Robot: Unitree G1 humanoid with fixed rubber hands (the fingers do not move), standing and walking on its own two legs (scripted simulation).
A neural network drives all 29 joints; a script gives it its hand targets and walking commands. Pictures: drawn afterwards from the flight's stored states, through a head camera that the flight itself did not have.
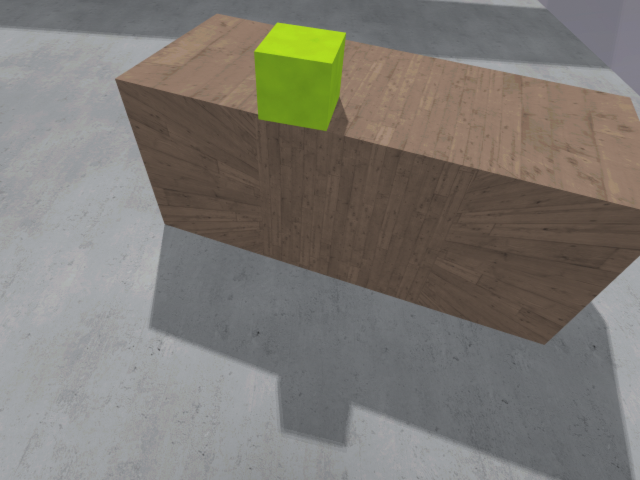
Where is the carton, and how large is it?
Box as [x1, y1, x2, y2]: [254, 23, 345, 130]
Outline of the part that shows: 276,23 254,51 258,118 326,130 339,94 345,33 290,24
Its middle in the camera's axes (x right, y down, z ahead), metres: -0.05 -0.45 +1.07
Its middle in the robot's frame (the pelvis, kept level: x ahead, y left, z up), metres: +1.11 +0.09 -0.03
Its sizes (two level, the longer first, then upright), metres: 0.199 0.194 0.184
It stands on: a pedestal, 0.64 m high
